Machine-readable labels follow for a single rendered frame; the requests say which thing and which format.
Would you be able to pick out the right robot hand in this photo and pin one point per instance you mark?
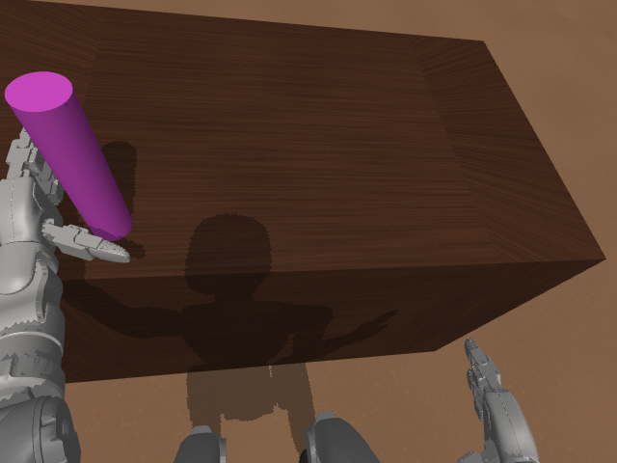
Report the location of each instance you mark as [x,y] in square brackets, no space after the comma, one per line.
[508,438]

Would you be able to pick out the can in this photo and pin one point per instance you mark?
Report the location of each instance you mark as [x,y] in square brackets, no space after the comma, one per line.
[48,108]

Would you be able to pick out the left robot hand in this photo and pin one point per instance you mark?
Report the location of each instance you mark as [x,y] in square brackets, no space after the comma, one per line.
[28,212]

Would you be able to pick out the left robot arm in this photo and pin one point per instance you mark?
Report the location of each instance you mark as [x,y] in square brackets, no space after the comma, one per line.
[35,421]

